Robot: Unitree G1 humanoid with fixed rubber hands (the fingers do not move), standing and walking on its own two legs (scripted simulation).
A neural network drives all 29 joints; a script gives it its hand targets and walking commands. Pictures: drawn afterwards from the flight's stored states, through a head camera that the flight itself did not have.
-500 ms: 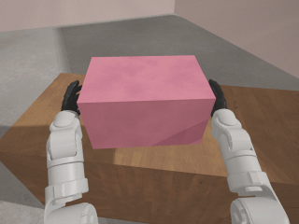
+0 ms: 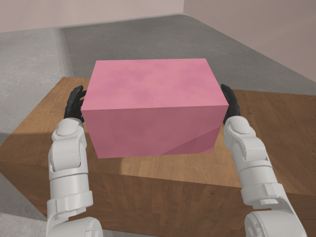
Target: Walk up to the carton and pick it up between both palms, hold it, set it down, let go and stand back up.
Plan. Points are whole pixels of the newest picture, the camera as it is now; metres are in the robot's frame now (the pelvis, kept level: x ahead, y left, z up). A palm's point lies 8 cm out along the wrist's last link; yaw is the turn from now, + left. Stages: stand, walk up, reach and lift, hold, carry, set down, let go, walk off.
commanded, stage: hold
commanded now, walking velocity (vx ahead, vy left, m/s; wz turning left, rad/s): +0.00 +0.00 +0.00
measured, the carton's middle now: (153, 106) +0.40 +0.01 +0.16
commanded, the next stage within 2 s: set down in 0.70 s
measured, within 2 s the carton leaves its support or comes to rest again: neither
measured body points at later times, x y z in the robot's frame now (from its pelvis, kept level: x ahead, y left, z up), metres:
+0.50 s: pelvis +0.00 +0.00 +0.00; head -0.04 +0.01 +0.45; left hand +0.36 +0.20 +0.17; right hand +0.36 -0.18 +0.16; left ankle +0.04 +0.12 -0.75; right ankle +0.01 -0.11 -0.75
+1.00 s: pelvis +0.00 +0.00 +0.00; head -0.04 +0.01 +0.45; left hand +0.36 +0.20 +0.17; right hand +0.37 -0.17 +0.15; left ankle +0.04 +0.12 -0.75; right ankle +0.01 -0.11 -0.75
